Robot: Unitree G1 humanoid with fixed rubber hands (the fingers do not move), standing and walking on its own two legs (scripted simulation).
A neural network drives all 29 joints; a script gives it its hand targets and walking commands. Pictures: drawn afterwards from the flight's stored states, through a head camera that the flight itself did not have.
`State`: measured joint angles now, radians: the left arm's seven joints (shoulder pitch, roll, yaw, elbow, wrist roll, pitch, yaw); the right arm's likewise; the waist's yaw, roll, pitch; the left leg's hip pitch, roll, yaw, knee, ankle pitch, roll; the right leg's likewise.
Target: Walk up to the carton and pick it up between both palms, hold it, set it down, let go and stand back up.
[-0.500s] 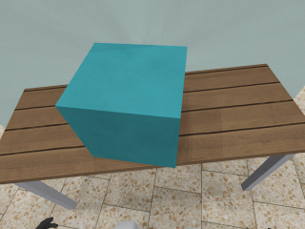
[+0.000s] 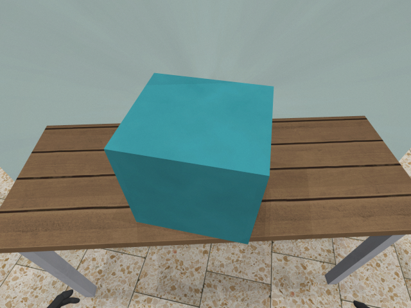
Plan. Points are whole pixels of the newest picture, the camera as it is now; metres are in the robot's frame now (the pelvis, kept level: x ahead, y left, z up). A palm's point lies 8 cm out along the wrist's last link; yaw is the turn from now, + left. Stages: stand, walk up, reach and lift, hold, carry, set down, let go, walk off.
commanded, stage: walk up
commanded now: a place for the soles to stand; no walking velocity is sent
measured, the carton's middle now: (200, 158) +0.45 +0.03 +0.01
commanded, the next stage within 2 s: reach and lift in 0.86 s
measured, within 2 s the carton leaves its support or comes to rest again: neither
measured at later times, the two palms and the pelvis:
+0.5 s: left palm out of the picture +0.10 +0.31 -0.09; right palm out of the picture +0.09 -0.31 -0.09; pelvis +0.00 +0.00 +0.00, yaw +0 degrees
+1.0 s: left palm out of the picture +0.12 +0.31 -0.10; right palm out of the picture +0.10 -0.31 -0.09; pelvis -0.02 +0.00 -0.01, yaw +1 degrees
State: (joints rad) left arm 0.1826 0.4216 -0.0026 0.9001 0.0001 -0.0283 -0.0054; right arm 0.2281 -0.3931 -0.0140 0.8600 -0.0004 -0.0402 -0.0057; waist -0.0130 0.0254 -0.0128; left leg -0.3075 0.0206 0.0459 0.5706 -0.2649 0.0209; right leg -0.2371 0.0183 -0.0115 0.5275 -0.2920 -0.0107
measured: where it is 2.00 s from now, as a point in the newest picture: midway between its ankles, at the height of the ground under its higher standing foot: outside the picture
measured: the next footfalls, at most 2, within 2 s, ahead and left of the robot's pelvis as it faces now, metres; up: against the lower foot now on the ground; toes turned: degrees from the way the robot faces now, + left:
none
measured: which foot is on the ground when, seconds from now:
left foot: down 0.00-1.00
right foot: down 0.00-1.00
